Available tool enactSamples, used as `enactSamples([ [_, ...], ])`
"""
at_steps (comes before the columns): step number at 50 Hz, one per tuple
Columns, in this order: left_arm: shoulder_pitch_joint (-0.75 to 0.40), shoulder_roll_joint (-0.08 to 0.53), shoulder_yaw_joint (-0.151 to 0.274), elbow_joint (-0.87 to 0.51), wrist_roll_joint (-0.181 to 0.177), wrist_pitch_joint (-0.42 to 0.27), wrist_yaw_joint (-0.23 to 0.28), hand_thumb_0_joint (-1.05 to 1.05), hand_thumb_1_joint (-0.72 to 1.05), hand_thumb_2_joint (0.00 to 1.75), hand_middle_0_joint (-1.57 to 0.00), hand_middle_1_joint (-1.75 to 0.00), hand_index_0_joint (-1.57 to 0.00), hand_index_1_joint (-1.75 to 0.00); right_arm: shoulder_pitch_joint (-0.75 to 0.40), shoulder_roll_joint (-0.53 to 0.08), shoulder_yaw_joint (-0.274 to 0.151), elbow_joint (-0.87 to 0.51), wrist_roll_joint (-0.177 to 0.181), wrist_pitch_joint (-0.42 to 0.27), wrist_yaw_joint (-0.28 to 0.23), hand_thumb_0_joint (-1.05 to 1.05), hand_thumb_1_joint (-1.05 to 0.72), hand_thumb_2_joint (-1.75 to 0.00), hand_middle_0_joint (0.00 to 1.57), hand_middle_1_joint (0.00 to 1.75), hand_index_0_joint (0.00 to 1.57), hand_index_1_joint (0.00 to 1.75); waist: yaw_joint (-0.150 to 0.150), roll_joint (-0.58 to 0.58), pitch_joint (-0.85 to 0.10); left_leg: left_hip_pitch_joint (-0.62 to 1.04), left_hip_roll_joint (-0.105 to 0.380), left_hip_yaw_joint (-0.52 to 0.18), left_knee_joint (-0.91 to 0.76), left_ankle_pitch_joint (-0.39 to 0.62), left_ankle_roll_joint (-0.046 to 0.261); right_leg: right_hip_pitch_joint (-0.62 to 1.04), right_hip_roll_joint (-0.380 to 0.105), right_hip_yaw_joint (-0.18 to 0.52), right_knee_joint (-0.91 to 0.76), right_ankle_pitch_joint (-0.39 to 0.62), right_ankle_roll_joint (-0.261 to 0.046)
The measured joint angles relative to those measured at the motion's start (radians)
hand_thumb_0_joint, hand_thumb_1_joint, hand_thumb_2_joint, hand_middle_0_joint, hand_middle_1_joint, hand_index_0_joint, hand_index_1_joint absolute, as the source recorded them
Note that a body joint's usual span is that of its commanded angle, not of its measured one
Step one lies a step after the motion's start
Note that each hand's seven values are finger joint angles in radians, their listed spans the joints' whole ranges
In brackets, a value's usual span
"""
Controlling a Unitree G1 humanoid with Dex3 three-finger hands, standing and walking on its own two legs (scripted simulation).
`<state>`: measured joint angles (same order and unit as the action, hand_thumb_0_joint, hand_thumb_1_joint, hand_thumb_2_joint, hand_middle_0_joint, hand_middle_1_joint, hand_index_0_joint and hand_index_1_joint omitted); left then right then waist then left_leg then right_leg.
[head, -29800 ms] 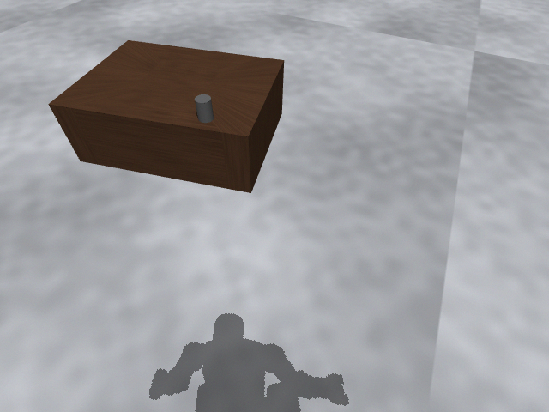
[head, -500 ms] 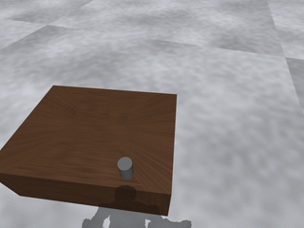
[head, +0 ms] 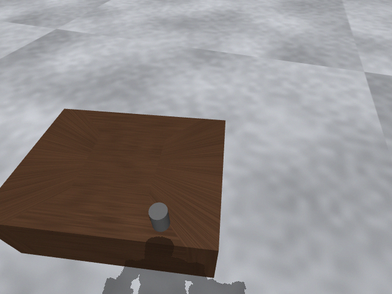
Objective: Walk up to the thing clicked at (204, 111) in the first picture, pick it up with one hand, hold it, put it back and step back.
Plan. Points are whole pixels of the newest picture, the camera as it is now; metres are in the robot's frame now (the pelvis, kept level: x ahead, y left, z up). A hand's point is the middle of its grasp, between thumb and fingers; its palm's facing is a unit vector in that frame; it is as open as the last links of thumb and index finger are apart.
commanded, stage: stand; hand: left
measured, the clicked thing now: (159, 217) +0.47 +0.16 -0.37
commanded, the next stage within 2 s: none
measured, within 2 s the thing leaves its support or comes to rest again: neither
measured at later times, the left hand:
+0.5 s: hand out of the picture +0.08 +0.25 -0.15, palm faces -0.01 -0.93 -0.36, open 8.2 cm
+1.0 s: hand out of the picture +0.09 +0.24 -0.15, palm faces -0.02 -0.93 -0.36, open 7.4 cm
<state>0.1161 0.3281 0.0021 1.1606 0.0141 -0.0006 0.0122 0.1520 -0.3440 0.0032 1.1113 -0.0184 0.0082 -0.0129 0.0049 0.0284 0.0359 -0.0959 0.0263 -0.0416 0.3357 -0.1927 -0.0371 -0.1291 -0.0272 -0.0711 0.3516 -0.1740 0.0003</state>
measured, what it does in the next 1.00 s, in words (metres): stands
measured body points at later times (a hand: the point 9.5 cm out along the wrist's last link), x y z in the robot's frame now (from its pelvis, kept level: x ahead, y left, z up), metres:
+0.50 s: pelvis +0.01 +0.00 +0.00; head +0.01 -0.01 +0.45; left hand +0.08 +0.30 -0.13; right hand +0.08 -0.30 -0.14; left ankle +0.00 +0.14 -0.75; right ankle +0.01 -0.12 -0.75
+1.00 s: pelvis +0.01 -0.01 +0.00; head +0.02 -0.02 +0.45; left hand +0.09 +0.29 -0.13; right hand +0.08 -0.31 -0.14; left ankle +0.00 +0.14 -0.75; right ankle +0.01 -0.12 -0.75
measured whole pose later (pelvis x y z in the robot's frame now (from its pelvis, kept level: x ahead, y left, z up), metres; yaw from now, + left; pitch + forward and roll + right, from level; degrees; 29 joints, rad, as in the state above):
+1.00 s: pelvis +0.01 -0.01 +0.00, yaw -1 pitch -2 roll +0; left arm 0.10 0.33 0.01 1.14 0.01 -0.01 0.00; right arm 0.13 -0.35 0.00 1.12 -0.02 0.00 -0.01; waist 0.00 0.03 0.05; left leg -0.08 0.04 -0.03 0.30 -0.19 -0.05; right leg -0.12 -0.01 -0.06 0.34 -0.18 -0.01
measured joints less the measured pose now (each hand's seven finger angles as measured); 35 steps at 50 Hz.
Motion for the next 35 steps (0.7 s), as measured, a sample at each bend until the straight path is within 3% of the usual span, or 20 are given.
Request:
enactSamples([
  [7,-0.003,0.003,0.002,0.002,-0.002,0.0,-0.002,0.0,-0.38,0.23,-0.14,-0.17,-0.14,-0.18,-0.008,-0.003,0.002,0.002,0.001,-0.002,0.0,0.0,-0.9,-0.9,0.2,0.3,0.2,0.3,0.0,0.001,0.005,0.005,0.0,0.002,-0.008,0.0,-0.001,0.0,-0.001,0.002,0.001,-0.004,0.0],
  [18,-0.01,-0.002,0.0,-0.002,-0.003,-0.003,-0.003,0.0,0.35,0.76,-0.2,-0.28,-0.2,-0.29,-0.023,-0.007,0.003,0.006,0.002,-0.003,0.001,0.0,-0.9,-0.9,0.2,0.3,0.2,0.3,-0.001,0.0,0.005,0.014,0.004,0.004,-0.018,0.0,-0.002,0.009,0.003,0.003,-0.01,-0.003,-0.001],
  [25,-0.015,0.0,0.002,-0.005,-0.003,-0.002,-0.006,0.01,0.73,0.87,-0.2,-0.3,-0.2,-0.3,-0.026,-0.009,0.002,0.007,0.002,-0.005,0.002,0.0,-0.9,-0.9,0.2,0.3,0.2,0.3,-0.003,-0.002,0.004,0.017,0.005,0.006,-0.024,0.001,-0.004,0.007,0.005,0.005,-0.009,-0.005,-0.003],
  [35,-0.017,0.006,0.004,-0.01,-0.004,-0.005,-0.007,0.01,0.88,0.9,-0.21,-0.3,-0.2,-0.3,-0.025,-0.008,0.0,0.01,0.002,-0.005,0.005,0.0,-0.9,-0.9,0.2,0.3,0.2,0.3,-0.006,-0.003,0.007,0.019,0.01,0.006,-0.028,0.001,-0.008,0.009,0.01,0.004,-0.013,-0.005,-0.007],
])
